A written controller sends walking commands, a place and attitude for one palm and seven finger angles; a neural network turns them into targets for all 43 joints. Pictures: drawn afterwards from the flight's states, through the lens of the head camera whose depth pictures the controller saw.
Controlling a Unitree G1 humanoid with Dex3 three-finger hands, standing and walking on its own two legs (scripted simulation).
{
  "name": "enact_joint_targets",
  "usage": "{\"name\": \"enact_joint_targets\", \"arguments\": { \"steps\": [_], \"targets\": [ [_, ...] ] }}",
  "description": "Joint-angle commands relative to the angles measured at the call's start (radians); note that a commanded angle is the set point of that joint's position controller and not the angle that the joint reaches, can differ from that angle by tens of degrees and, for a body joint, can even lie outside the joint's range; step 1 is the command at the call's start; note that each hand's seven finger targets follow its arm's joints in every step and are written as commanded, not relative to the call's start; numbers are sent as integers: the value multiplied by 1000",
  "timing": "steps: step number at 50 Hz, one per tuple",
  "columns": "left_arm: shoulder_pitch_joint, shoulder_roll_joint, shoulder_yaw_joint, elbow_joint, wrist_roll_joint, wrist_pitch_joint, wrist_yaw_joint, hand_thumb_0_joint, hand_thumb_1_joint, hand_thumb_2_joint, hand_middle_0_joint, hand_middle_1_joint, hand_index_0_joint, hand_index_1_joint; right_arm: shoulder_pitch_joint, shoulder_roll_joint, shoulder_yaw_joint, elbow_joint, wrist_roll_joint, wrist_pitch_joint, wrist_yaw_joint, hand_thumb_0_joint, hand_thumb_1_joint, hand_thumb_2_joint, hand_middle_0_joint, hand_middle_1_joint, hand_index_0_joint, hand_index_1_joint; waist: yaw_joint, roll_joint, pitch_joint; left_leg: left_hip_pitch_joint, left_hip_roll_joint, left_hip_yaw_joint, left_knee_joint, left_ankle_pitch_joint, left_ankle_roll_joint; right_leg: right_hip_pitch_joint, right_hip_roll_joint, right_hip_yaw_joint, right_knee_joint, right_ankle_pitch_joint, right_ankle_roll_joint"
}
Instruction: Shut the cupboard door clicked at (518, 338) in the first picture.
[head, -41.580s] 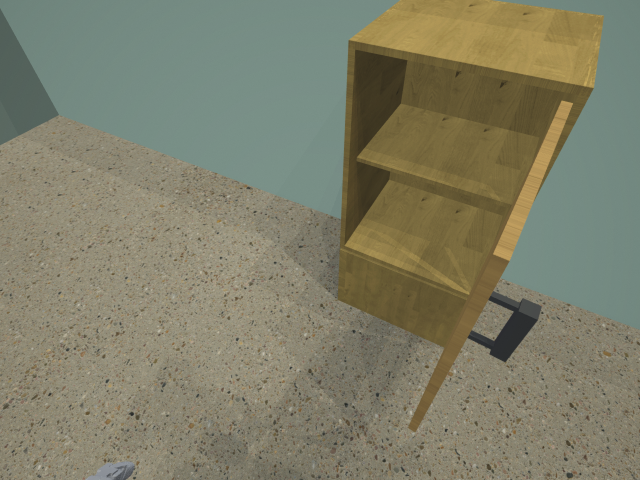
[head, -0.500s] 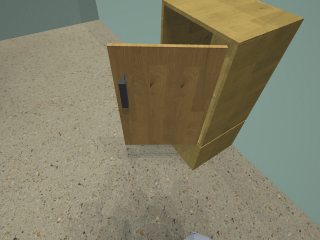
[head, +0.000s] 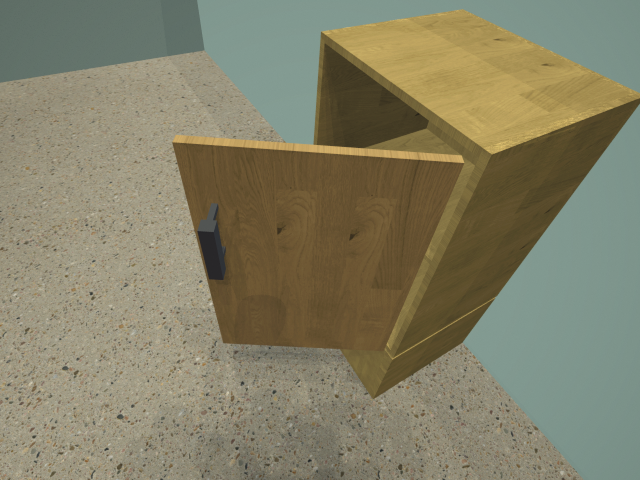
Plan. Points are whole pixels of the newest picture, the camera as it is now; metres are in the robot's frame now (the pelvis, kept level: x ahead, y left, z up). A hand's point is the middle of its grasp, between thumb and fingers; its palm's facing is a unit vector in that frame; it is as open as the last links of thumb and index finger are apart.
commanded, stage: come to a stop and stand still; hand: left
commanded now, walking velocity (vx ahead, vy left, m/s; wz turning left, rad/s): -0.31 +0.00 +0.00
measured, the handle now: (215, 241) +0.46 +0.21 -0.01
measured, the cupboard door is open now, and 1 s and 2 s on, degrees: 58 58 58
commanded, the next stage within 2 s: look again from close up in 1.18 s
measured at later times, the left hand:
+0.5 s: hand out of the picture +0.03 +0.16 -0.16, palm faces -0.01 -0.95 -0.30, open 7.4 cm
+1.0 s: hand out of the picture -0.05 +0.13 -0.17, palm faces +0.01 -0.98 -0.19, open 7.3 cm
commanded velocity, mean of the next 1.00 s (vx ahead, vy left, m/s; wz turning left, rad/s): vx -0.05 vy -0.01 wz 0.00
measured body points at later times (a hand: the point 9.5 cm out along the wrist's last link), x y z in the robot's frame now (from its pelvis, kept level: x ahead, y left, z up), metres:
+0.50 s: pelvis -0.02 -0.05 +0.00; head +0.01 -0.07 +0.45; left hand +0.03 +0.21 -0.13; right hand +0.02 -0.29 -0.16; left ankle -0.02 +0.09 -0.69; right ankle -0.04 -0.13 -0.73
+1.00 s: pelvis -0.06 -0.04 +0.01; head -0.05 -0.04 +0.46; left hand -0.05 +0.18 -0.15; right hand -0.08 -0.26 -0.15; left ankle -0.05 +0.09 -0.73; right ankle -0.04 -0.13 -0.73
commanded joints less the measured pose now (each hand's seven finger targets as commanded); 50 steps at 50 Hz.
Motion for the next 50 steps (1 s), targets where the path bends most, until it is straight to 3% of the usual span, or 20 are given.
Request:
{"name": "enact_joint_targets", "arguments": {
  "steps": [1, 5, 8, 11, 13, 15, 16, 17, 18, 19, 20, 25, 27, 29, 32, 34, 37, 40, 46, 50],
  "targets": [
    [58, 60, 1, -39, 2, 13, 21, 0, 900, 900, -200, -300, -200, -300, 65, -136, -5, -1, 14, 22, -35, 0, -900, -900, 200, 300, 200, 300, -10, 165, 50, 133, 184, -163, -140, 608, 56, -93, -110, 109, -93, 157, 23],
    [63, 106, 17, -54, -2, 31, 22, 0, 900, 900, -200, -300, -200, -300, 65, -158, -26, -16, 17, 43, -47, 0, -900, -900, 200, 300, 200, 300, -18, 152, -37, 233, 191, -172, -130, 738, 64, -94, -114, 108, -13, 236, 20],
    [49, 117, 30, -91, 1, 42, 22, 0, 900, 900, -200, -300, -200, -300, 79, -198, -50, -32, 14, 55, -49, 0, -900, -900, 200, 300, 200, 300, -29, 138, -133, 307, 261, -212, -125, 846, 115, -138, -87, 97, 114, 41, 24],
    [26, 103, 41, -127, 4, 62, 19, 0, 900, 900, -200, -300, -200, -300, 64, -212, -61, -49, 2, 64, -51, 0, -900, -900, 200, 300, 200, 300, -32, 113, -138, 280, 324, -248, -155, 769, 192, -216, -48, 132, 313, -202, 20],
    [41, 88, 46, -136, 3, 68, 18, 0, 900, 900, -200, -300, -200, -300, 16, -210, -63, -66, -6, 69, -48, 0, -900, -900, 200, 300, 200, 300, -15, 105, -142, 224, 321, -232, -149, 662, 198, -204, -52, 154, 327, -199, 18],
    [92, 77, 44, -129, 9, 61, 15, 0, 900, 900, -200, -300, -200, -300, -35, -197, -60, -79, -3, 71, -38, 0, -900, -900, 200, 300, 200, 300, 20, 90, -159, 149, 254, -163, -111, 477, 139, -87, -58, 130, 138, -22, 21],
    [112, 97, 42, -126, 16, 52, 14, 0, 900, 900, -200, -300, -200, -300, -49, -178, -56, -84, 4, 75, -32, 0, -900, -900, 200, 300, 200, 300, 33, 3, -147, 78, 180, -133, -57, 291, 84, -19, -68, 166, -27, 160, 16],
    [87, 160, 51, -134, 28, 44, 18, 0, 900, 900, -200, -300, -200, -300, -44, -130, -54, -93, 15, 80, -24, 0, -900, -900, 200, 300, 200, 300, 20, -190, -109, -27, 53, -55, 33, 8, 8, -10, -207, 347, -148, 294, -20],
    [29, 210, 54, -147, 25, 40, 15, 0, 900, 900, -200, -300, -200, -300, -49, -97, -48, -103, 17, 92, -12, 0, -900, -900, 200, 300, 200, 300, 7, -279, -25, -59, -39, -26, 151, -286, -38, -107, -352, 439, -215, 357, -100],
    [-15, 219, 45, -159, 20, 36, 10, 0, 900, 900, -200, -300, -200, -300, -43, -107, -51, -91, 13, 102, -5, 0, -900, -900, 200, 300, 200, 300, 1, -218, -15, -17, -31, -75, 277, -356, -40, -203, -377, 424, -232, 263, -170],
    [-58, 196, 43, -173, 21, 35, 12, 0, 900, 900, -200, -300, -200, -300, -51, -98, -53, -81, 9, 108, -2, 0, -900, -900, 200, 300, 200, 300, -14, -173, 29, -43, -28, -103, 348, -332, -33, -238, -332, 395, -229, 237, -177],
    [-43, 192, 34, -148, 14, 13, 14, 0, 900, 900, -200, -300, -200, -300, -4, -89, -32, -39, 15, 83, -7, 0, -900, -900, 200, 300, 200, 300, -15, -126, -26, -69, -28, -66, 226, -288, -57, 16, -264, 280, -80, 744, -164],
    [-21, 199, 34, -130, 9, 11, 17, 0, 900, 900, -200, -300, -200, -300, 20, -85, -25, -22, 17, 74, -11, 0, -900, -900, 200, 300, 200, 300, -9, -118, -63, -22, -29, -52, 69, -224, -64, 85, -251, 281, -46, 790, -149],
    [-34, 188, 30, -114, -4, 9, 18, 0, 900, 900, -200, -300, -200, -300, 69, -87, -17, 7, 17, 61, -17, 0, -900, -900, 200, 300, 200, 300, -27, -111, -96, 103, -27, -65, -138, -28, -60, 79, -224, 267, -10, 726, -98],
    [-33, 126, 15, -108, -12, 14, 14, 0, 900, 900, -200, -300, -200, -300, 59, -147, -15, 25, 5, 41, -26, 0, -900, -900, 200, 300, 200, 300, -2, 58, -92, 202, 111, -172, -154, 334, -4, -2, -121, 207, -63, 384, -3],
    [-55, 129, 16, -100, -4, 18, 11, 0, 900, 900, -200, -300, -200, -300, 49, -132, -7, 36, 4, 50, -27, 0, -900, -900, 200, 300, 200, 300, -4, 2, -13, 159, 78, -132, -168, 142, -29, -30, -121, 233, -139, 296, -4],
    [-70, 133, 16, -79, -6, 26, 4, 0, 900, 900, -200, -300, -200, -300, 64, -112, 1, 59, 5, 54, -24, 0, -900, -900, 200, 300, 200, 300, -5, 106, 53, 100, 66, -137, -234, 20, -32, -18, -113, 231, -173, 167, -13],
    [-60, 130, 14, -62, -5, 27, 1, 0, 900, 900, -200, -300, -200, -300, 86, -106, 0, 62, 1, 58, -21, 0, -900, -900, 200, 300, 200, 300, -9, 48, 94, 85, 39, -121, -254, -94, -34, -58, -114, 250, -229, 14, -12],
    [-37, 118, 15, -54, -1, 26, 1, 0, 900, 900, -200, -300, -200, -300, 154, -92, -3, 65, 0, 60, -20, 0, -900, -900, 200, 300, 200, 300, -18, -45, 100, 103, 26, -109, -257, -135, -25, -114, -111, 253, -271, -106, -5],
    [-15, 101, 15, -43, -4, 23, 1, 0, 900, 900, -200, -300, -200, -300, 179, -85, -1, 68, 0, 53, -22, 0, -900, -900, 200, 300, 200, 300, -19, -27, 70, 102, 27, -113, -256, -115, -22, -107, -111, 251, -250, -69, -4]
  ]
}}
